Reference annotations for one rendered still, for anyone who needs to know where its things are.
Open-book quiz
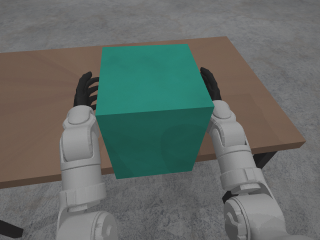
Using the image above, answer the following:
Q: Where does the robot right upper arm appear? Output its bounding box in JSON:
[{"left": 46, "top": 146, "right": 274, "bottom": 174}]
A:
[{"left": 223, "top": 193, "right": 314, "bottom": 240}]

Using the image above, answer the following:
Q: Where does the carton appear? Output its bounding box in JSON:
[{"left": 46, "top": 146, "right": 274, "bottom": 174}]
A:
[{"left": 95, "top": 44, "right": 215, "bottom": 179}]

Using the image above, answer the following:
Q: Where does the robot right forearm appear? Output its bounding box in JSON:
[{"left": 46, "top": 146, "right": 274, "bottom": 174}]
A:
[{"left": 206, "top": 100, "right": 286, "bottom": 229}]

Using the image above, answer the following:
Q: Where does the table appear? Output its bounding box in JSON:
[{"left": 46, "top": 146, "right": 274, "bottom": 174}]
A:
[{"left": 0, "top": 36, "right": 306, "bottom": 239}]

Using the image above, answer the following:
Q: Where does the robot right hand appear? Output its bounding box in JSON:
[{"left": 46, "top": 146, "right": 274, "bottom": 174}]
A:
[{"left": 200, "top": 67, "right": 222, "bottom": 101}]

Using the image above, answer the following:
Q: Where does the robot left forearm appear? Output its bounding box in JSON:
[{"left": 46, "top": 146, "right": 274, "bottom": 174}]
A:
[{"left": 55, "top": 105, "right": 107, "bottom": 240}]

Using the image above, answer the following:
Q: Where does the robot left upper arm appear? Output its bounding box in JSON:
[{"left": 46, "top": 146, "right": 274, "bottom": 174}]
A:
[{"left": 56, "top": 210, "right": 118, "bottom": 240}]

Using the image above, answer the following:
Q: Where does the robot left hand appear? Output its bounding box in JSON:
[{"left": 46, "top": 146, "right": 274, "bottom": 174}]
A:
[{"left": 73, "top": 71, "right": 100, "bottom": 111}]

